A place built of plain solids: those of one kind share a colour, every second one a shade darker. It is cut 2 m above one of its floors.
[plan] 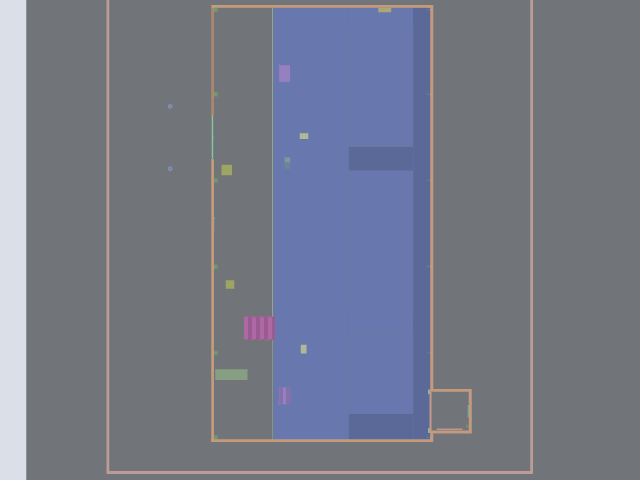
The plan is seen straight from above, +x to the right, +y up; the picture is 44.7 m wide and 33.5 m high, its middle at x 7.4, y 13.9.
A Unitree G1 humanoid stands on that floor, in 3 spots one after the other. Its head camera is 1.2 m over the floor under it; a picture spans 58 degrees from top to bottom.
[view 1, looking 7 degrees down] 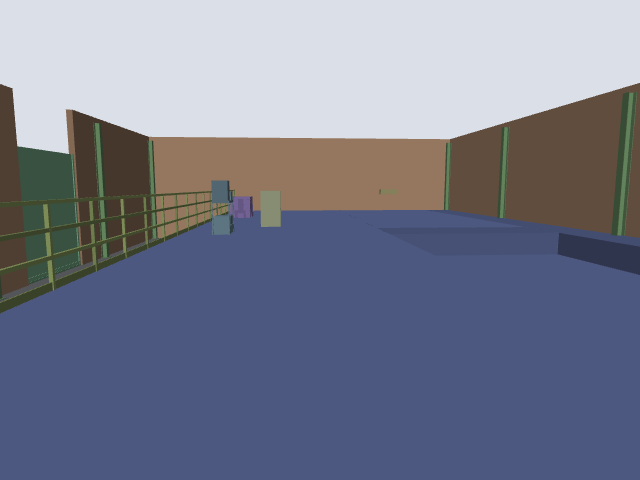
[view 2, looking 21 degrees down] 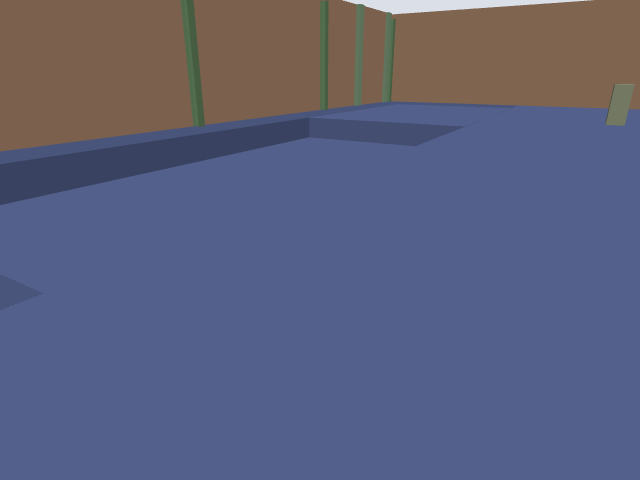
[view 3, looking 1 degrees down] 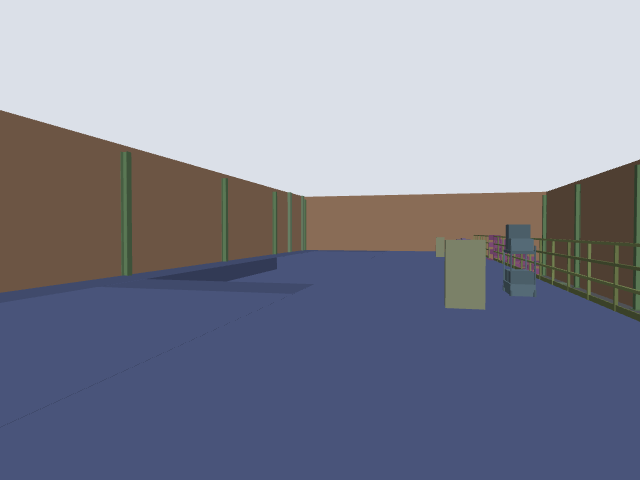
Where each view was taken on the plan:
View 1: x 6.85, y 7.90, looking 86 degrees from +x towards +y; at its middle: raised_floor_bank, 9.85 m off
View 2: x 6.85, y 19.85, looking -59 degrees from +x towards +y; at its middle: raised_floor_bank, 3.35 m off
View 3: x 6.85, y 28.45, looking -76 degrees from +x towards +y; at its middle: wall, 29.33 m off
